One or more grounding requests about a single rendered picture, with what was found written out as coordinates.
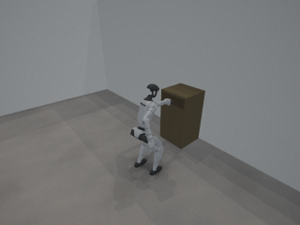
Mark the robot right forearm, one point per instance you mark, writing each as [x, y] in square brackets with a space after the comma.
[147, 129]

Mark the robot right upper arm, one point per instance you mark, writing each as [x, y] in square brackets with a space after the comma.
[152, 107]

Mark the drawer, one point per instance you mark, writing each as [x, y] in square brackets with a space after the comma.
[180, 103]

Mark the left robot hand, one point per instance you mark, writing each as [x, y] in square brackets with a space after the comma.
[167, 101]

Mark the humanoid robot head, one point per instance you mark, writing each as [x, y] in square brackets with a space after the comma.
[152, 88]

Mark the robot left forearm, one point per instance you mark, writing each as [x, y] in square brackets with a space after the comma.
[160, 103]

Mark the right robot hand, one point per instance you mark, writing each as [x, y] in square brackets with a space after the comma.
[151, 145]

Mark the cabinet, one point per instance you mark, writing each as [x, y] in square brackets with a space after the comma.
[177, 126]

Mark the left robot shin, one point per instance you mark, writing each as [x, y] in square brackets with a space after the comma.
[142, 152]

